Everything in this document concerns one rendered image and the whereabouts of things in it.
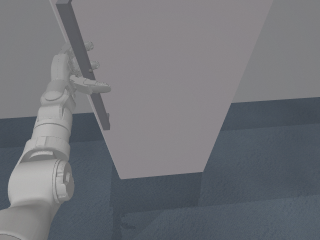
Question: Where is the fridge door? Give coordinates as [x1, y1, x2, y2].
[51, 0, 273, 180]

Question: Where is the robot left hand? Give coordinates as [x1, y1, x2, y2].
[50, 41, 111, 95]

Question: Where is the left robot upper arm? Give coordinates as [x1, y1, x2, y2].
[0, 158, 75, 240]

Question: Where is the handle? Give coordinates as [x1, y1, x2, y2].
[55, 0, 111, 131]

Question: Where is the left robot forearm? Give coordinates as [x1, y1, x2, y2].
[7, 79, 76, 204]

